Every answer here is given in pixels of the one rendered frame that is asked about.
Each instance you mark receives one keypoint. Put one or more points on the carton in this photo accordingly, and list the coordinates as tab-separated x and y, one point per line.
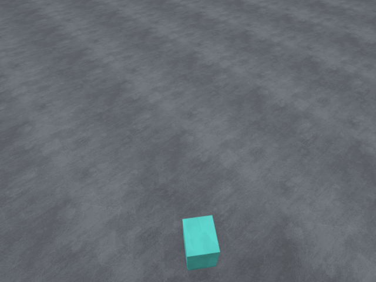
200	242

